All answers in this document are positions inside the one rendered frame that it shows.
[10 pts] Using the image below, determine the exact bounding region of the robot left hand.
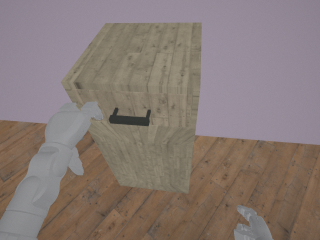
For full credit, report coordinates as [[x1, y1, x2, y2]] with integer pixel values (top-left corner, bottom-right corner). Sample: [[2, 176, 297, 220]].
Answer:
[[45, 101, 104, 176]]

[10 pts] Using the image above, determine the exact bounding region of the cabinet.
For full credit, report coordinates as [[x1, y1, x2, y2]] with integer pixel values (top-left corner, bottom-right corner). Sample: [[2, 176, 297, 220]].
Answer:
[[61, 22, 202, 194]]

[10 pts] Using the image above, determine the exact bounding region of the robot left forearm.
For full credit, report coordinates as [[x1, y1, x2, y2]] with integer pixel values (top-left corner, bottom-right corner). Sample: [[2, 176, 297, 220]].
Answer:
[[0, 142, 73, 240]]

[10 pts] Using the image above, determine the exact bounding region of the handle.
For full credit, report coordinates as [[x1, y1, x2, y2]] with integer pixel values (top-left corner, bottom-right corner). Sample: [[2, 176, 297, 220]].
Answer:
[[108, 107, 151, 126]]

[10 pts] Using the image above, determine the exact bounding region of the drawer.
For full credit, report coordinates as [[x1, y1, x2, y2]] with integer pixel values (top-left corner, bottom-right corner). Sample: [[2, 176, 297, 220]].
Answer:
[[72, 89, 192, 128]]

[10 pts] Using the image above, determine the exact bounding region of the robot right hand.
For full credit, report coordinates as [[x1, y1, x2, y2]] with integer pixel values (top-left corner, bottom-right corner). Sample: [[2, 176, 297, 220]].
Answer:
[[234, 205, 272, 240]]

